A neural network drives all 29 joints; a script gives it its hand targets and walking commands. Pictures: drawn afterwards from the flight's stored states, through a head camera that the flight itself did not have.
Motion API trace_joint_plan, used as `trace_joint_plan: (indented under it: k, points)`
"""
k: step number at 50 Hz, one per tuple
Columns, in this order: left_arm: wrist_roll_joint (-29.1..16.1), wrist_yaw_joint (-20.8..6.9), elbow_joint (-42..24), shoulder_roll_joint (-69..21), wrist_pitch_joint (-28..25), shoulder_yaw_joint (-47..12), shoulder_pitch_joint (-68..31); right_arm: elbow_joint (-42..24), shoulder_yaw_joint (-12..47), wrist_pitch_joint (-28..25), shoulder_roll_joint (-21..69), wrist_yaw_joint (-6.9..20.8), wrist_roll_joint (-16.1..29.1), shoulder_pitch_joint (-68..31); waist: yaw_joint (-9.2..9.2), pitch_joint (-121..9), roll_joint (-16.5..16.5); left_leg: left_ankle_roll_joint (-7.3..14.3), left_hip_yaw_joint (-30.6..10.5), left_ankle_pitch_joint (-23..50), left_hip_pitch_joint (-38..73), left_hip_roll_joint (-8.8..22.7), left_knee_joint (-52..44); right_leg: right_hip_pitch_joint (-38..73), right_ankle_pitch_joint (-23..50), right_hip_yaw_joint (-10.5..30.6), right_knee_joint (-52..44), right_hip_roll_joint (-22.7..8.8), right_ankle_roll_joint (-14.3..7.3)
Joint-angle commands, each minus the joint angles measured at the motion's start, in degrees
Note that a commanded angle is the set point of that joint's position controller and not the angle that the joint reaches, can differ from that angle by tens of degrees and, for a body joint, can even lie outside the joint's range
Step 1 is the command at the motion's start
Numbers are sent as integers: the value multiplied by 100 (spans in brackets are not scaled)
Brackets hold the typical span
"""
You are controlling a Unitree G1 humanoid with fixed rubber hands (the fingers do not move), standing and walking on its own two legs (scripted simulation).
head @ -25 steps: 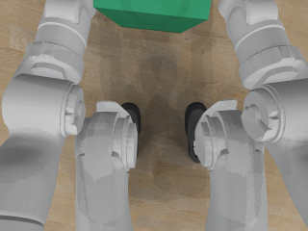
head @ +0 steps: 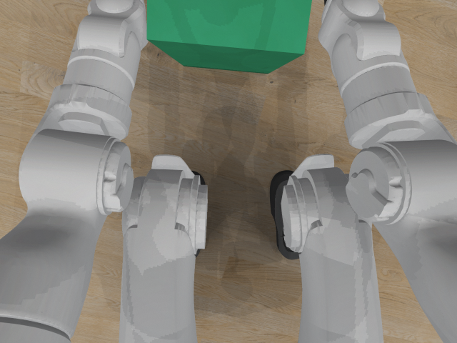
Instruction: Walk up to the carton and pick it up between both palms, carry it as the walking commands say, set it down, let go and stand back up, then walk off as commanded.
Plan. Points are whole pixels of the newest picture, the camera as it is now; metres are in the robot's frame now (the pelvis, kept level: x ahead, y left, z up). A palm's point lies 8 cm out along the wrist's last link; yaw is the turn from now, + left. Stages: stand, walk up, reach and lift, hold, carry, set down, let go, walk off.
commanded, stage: reach and lift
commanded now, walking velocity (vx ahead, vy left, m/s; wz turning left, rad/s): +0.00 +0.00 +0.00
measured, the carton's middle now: out of the picture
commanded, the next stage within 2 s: none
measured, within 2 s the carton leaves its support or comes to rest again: leaves its support in 0.12 s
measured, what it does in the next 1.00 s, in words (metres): rises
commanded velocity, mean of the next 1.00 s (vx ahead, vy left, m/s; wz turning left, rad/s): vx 0.00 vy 0.00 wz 0.00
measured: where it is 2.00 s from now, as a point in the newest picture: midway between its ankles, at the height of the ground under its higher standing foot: (240, 228)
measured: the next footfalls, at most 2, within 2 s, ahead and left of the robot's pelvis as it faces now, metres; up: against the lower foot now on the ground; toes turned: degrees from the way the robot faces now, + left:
none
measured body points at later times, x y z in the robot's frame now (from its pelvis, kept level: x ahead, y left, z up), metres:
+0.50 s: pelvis -0.03 -0.01 +0.03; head +0.33 +0.02 +0.28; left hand +0.55 +0.15 -0.11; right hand +0.55 -0.11 -0.10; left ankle +0.10 +0.11 -0.32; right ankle +0.11 -0.12 -0.32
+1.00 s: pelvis -0.02 +0.00 +0.07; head +0.34 +0.04 +0.32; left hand +0.53 +0.16 -0.08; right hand +0.54 -0.10 -0.05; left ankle +0.10 +0.11 -0.32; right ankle +0.11 -0.13 -0.32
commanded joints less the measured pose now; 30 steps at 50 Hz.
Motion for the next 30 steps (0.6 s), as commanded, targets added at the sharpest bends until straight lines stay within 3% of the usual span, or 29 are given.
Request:
trace_joint_plan:
  k: [1, 2, 3, 4, 5, 6, 7, 8, 9, 10, 11, 12, 13, 15, 16, 17, 18, 19, 20, 21, 22, 23, 24, 25, 26, 27, 28, 29, 30]
  points:
    - [-697, -1368, -2634, -5764, -500, -1644, -4329, -1407, 2047, 27, 5786, 1475, 682, -2973, 187, -8622, 729, -27, 171, 3435, 4212, -503, -1028, 3254, 3073, -462, -666, 395, -303]
    - [-732, -1352, -2927, -5787, -465, -1846, -4547, -1442, 2073, 96, 5894, 1430, 687, -2858, 80, -9078, 815, -109, 131, 3725, 4658, -429, -1034, 3479, 3304, -423, -735, 401, -289]
    - [-834, -1311, -3274, -5828, -499, -1771, -4653, -1478, 2161, 144, 6081, 1432, 874, -2938, 217, -9385, 785, -81, 176, 3862, 4806, -447, -1026, 3466, 3302, -445, -725, 437, -261]
    - [-797, -1310, -2868, -5841, -443, -1662, -4669, -1184, 1992, 177, 5929, 1407, 643, -2934, 5, -9122, 690, -105, 214, 3545, 4525, -396, -987, 3341, 3104, -464, -808, 400, -250]
    - [-783, -1229, -3154, -5762, -444, -1689, -4751, -1589, 2100, 163, 5947, 1380, 783, -3169, 181, -9831, 724, -111, 208, 3646, 5111, -479, -1165, 3495, 3049, -546, -821, 441, -216]
    - [-719, -1199, -3084, -5790, -341, -1691, -4671, -1497, 2201, 278, 5997, 1387, 760, -3202, 224, -9965, 750, -100, 253, 3324, 5150, -453, -1082, 3734, 2793, -450, -875, 350, -239]
    - [-653, -1209, -2879, -5719, -288, -1719, -4813, -1277, 2125, 362, 6117, 1360, 622, -3035, 39, -9642, 548, -117, 285, 3003, 4767, -415, -1194, 3794, 2707, -534, -993, 400, -225]
    - [-869, -1206, -3668, -5842, -338, -1835, -5136, -1453, 2334, 443, 6358, 1347, 696, -2953, 7, -10035, 462, -61, 261, 3216, 4924, -476, -1223, 4074, 2986, -509, -992, 391, -204]
    - [-685, -1213, -3209, -5737, -281, -1645, -5013, -933, 2123, 509, 6304, 1395, 607, -2831, 244, -9478, 733, -120, 415, 3019, 4710, -495, -1241, 3757, 2764, -493, -991, 375, -230]
    - [-989, -1195, -3948, -5885, -349, -1969, -5740, -1233, 2123, 531, 6246, 1355, 566, -2982, -152, -10038, 675, -130, 344, 2920, 4976, -474, -1253, 4032, 2730, -437, -1050, 390, -281]
    - [-777, -1200, -3848, -5505, -297, -1716, -5747, -935, 1960, 613, 6368, 1365, 534, -2944, 102, -9597, 750, -81, 378, 2725, 4872, -486, -1435, 3640, 2469, -459, -1154, 404, -237]
    - [-694, -1151, -3789, -5620, -244, -1812, -5708, -1117, 2048, 636, 6267, 1378, 523, -3045, 54, -9897, 764, -140, 357, 2707, 5385, -430, -1444, 3643, 2323, -559, -1160, 345, -213]
    - [-560, -1146, -3611, -5563, -206, -1605, -5856, -693, 1773, 719, 6222, 1397, 330, -2920, -11, -9429, 731, -129, 374, 2154, 4767, -395, -1498, 3528, 2018, -460, -1268, 362, -298]
    - [-494, -1092, -3850, -5782, -118, -1758, -6007, -1225, 1923, 741, 6344, 1394, 361, -3274, -2, -10215, 1071, -140, 483, 2258, 5338, -430, -1535, 3843, 2077, -570, -1295, 331, -253]
    - [-526, -1089, -4127, -5447, -124, -1599, -6402, -1128, 1924, 833, 6381, 1382, 358, -3391, 198, -10294, 776, -94, 440, 2124, 5236, -471, -1635, 4064, 2000, -505, -1327, 330, -239]
    - [-506, -1088, -4025, -5511, -105, -1507, -6424, -1195, 1961, 865, 6451, 1344, 312, -3448, 181, -10162, 659, -104, 464, 2084, 4923, -427, -1626, 4191, 2131, -489, -1319, 328, -212]
    - [-558, -1104, -3769, -5631, -21, -1455, -5988, -1872, 2059, 804, 6290, 1266, 431, -3982, 190, -10630, 633, -75, 568, 2312, 4976, -455, -1592, 4697, 2401, -456, -1437, 346, -185]
    - [-530, -1172, -3513, -5694, 32, -1296, -5916, -1639, 1975, 840, 6173, 1254, 350, -3970, 195, -10213, 561, -55, 638, 2056, 4656, -462, -1614, 4481, 2095, -476, -1489, 307, -149]
    - [-537, -1188, -3780, -5741, 79, -1343, -6008, -1550, 2006, 955, 6556, 1285, 343, -3845, 228, -10796, 445, -81, 630, 2104, 4930, -453, -1647, 4891, 2212, -439, -1580, 287, -185]
    - [-426, -1194, -3496, -5641, 127, -1256, -5716, -1880, 2123, 901, 6424, 1266, 432, -4272, 446, -10528, 503, -15, 606, 1972, 4643, -450, -1758, 4646, 2122, -440, -1566, 310, -136]
    - [-429, -1217, -3410, -5758, 159, -1180, -5858, -1678, 1960, 950, 6466, 1259, 341, -4159, 203, -10332, 464, 1, 607, 1789, 4487, -440, -1828, 4616, 1911, -458, -1687, 307, -123]
    - [-306, -1241, -3019, -5706, 238, -1120, -5673, -1522, 1987, 989, 6331, 1250, 274, -4060, 302, -10308, 372, -67, 678, 1642, 4409, -423, -1757, 4718, 1855, -409, -1706, 292, -175]
    - [-315, -1268, -2961, -6002, 244, -1018, -5599, -1412, 1931, 1041, 6484, 1308, 191, -4120, 198, -9908, 247, -12, 569, 1580, 4333, -432, -1905, 4564, 1701, -465, -1743, 278, -138]
    - [-15, -1315, -2673, -6049, 352, -786, -4876, -1644, 1884, 1028, 6304, 1321, 103, -4020, 364, -9783, 435, -24, 628, 1537, 4209, -482, -1854, 4331, 1568, -347, -1835, 303, -198]
    - [254, -1431, -1745, -6210, 468, -358, -4399, -1298, 1705, 1081, 6320, 1346, -225, -3878, 202, -9150, 219, 33, 560, 1252, 4023, -497, -2052, 4148, 1257, -513, -1941, 286, -156]
    - [252, -1491, -1997, -6039, 429, -291, -4412, -1250, 1693, 1122, 6350, 1392, -315, -3797, 154, -8756, -78, 97, 455, 997, 3441, -465, -2040, 4032, 1148, -445, -1968, 262, -137]
    - [385, -1575, -1657, -6249, 468, -111, -4233, -943, 1628, 1163, 6457, 1431, -453, -3620, 229, -8812, -69, 10, 577, 1136, 3432, -465, -1997, 4256, 1287, -403, -2037, 249, -144]
    - [497, -1655, -1678, -6360, 561, -69, -4012, -1195, 1626, 1190, 6310, 1492, -505, -3368, 181, -8838, 139, 21, 612, 1226, 3543, -506, -2045, 4024, 1355, -490, -2036, 266, -153]
    - [372, -1681, -2147, -6492, 573, -404, -4177, -1980, 1953, 1136, 6533, 1469, -266, -3835, 137, -9659, 111, 73, 481, 1628, 4042, -505, -2097, 4506, 1738, -525, -1959, 334, -118]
